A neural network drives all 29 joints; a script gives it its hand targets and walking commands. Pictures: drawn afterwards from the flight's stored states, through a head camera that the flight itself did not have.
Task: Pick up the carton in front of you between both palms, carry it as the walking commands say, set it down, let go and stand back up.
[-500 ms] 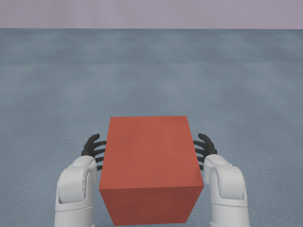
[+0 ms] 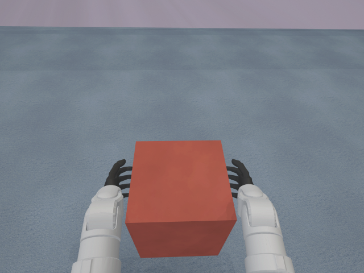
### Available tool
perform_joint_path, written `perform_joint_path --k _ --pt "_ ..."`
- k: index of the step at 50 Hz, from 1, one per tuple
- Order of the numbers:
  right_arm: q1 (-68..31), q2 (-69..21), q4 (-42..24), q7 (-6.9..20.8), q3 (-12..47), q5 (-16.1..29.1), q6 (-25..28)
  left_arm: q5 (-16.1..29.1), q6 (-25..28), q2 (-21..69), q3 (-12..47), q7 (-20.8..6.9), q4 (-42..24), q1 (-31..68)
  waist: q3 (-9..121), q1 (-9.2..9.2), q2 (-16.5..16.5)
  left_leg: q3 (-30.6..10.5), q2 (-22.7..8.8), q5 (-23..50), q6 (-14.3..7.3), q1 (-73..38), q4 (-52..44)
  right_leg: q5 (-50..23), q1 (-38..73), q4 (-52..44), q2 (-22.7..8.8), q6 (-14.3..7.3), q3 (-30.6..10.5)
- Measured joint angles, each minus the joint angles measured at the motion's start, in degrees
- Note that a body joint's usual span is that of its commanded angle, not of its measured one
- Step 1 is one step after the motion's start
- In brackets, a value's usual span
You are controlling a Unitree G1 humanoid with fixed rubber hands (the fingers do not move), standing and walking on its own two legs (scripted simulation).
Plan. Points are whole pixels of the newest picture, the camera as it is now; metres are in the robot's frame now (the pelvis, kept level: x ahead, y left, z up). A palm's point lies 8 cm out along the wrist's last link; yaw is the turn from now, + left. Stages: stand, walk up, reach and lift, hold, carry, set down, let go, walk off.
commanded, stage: carry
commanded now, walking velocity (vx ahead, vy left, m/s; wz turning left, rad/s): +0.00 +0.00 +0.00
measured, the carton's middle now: (179, 201) +0.31 +0.00 -0.05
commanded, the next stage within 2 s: hold in 0.80 s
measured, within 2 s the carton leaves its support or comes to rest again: neither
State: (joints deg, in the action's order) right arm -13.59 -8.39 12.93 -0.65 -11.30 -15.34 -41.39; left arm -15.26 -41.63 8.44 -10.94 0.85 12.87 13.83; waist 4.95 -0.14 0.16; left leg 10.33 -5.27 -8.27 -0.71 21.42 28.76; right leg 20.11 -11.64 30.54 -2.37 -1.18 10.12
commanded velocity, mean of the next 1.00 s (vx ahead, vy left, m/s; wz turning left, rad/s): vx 0.00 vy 0.00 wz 0.00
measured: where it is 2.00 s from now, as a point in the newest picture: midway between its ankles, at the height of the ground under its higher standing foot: outside the picture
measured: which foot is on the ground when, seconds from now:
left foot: down 0.00-1.00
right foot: down 0.00-1.00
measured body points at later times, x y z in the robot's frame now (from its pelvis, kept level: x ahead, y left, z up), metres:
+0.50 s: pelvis +0.00 -0.01 +0.00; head -0.02 -0.01 +0.45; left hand +0.30 +0.14 +0.03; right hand +0.30 -0.16 +0.03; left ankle +0.07 +0.12 -0.73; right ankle -0.04 -0.09 -0.73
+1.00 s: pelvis -0.01 +0.00 +0.01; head -0.02 +0.00 +0.46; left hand +0.30 +0.11 +0.03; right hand +0.26 -0.19 +0.03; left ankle +0.07 +0.14 -0.73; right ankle -0.04 -0.09 -0.73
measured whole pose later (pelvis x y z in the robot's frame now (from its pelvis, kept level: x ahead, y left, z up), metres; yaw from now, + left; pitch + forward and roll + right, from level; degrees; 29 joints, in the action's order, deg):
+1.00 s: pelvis -0.01 +0.00 +0.01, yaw -8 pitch -6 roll +0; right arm -12.8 -8.2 12.8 -0.8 -9.9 -14.4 -38.8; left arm -14.4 -40.6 8.0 -9.9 1.7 9.4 11.4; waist -3.1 0.2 0.8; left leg -4.3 -1.7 -7.1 1.9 9.2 21.5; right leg 15.1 -3.1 23.7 1.5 -1.9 1.3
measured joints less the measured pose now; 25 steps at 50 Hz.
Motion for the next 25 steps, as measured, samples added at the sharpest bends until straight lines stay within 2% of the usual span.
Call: perform_joint_path --k 5,11,25 --pt "-0.77 -0.18 0.04 -0.17 -0.53 0.30 2.25 0.26 2.21 0.16 -0.59 0.18 -0.11 0.67 -0.74 0.01 0.07 -0.10 -0.03 0.26 0.06 0.50 0.08 0.08 -0.67 0.56 -0.03 -0.13 0.07" --pt "0.75 0.14 -3.56 -0.65 0.94 1.65 0.34 1.69 0.35 -0.16 0.79 0.59 -3.65 -0.83 -0.61 -0.12 0.11 -0.18 -0.11 0.07 0.25 0.75 0.44 0.47 -0.99 1.14 -0.05 -0.26 0.11" --pt "1.27 0.24 -3.66 -0.71 1.32 1.57 -0.96 1.68 -0.76 -0.26 1.11 0.59 -3.56 -1.34 -0.30 0.07 0.00 -0.44 -0.51 0.25 0.80 0.58 0.44 0.65 -0.90 1.41 0.29 -0.77 0.31"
